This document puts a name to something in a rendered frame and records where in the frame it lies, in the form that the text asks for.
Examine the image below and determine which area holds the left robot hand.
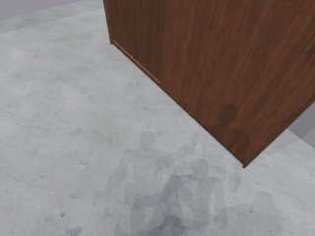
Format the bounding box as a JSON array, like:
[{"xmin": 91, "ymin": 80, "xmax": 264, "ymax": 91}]
[{"xmin": 59, "ymin": 226, "xmax": 82, "ymax": 236}]

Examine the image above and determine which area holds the wardrobe door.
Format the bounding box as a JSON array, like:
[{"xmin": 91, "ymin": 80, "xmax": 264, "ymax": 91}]
[
  {"xmin": 159, "ymin": 0, "xmax": 315, "ymax": 163},
  {"xmin": 107, "ymin": 0, "xmax": 166, "ymax": 81}
]

